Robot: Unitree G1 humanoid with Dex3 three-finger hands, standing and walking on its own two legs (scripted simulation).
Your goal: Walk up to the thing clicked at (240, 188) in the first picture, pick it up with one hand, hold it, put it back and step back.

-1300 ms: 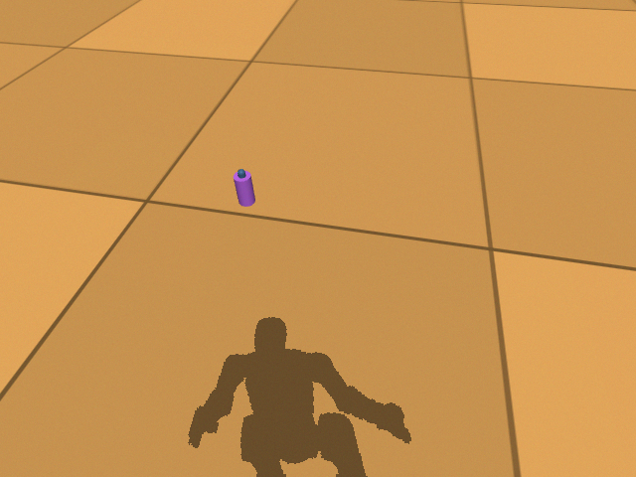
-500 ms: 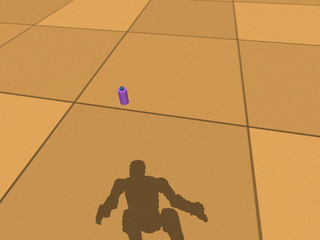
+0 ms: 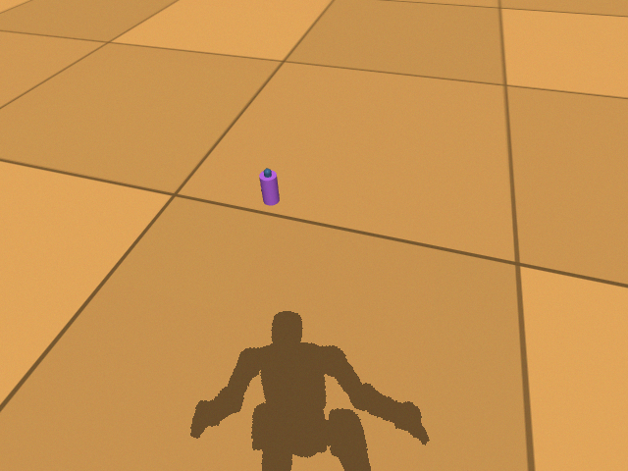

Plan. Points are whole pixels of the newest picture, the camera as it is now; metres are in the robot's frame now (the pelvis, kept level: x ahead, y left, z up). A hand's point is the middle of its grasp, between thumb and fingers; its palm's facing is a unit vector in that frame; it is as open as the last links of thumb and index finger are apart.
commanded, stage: walk up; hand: left
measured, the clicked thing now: (269, 185) +1.44 +0.29 -0.68
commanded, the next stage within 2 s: none
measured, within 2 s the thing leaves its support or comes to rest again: neither
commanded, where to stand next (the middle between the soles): +1.12 +0.06 m, yaw +3 degrees
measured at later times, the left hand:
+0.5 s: hand (113, 395) +0.28 +0.37 -0.15, palm faces -0.01 -0.96 -0.29, open 7.4 cm
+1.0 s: hand (175, 262) +0.54 +0.33 -0.14, palm faces +0.02 -0.94 -0.35, open 7.4 cm
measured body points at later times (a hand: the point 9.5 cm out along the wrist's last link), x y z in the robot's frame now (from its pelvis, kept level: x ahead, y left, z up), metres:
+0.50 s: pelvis +0.21 +0.10 +0.00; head +0.21 +0.13 +0.45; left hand +0.28 +0.42 -0.13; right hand +0.24 -0.22 -0.10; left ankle +0.15 +0.18 -0.74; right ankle +0.33 -0.07 -0.68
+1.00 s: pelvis +0.48 +0.07 +0.00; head +0.50 +0.06 +0.44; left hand +0.54 +0.38 -0.11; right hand +0.58 -0.25 -0.11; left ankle +0.54 +0.23 -0.69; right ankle +0.47 -0.03 -0.74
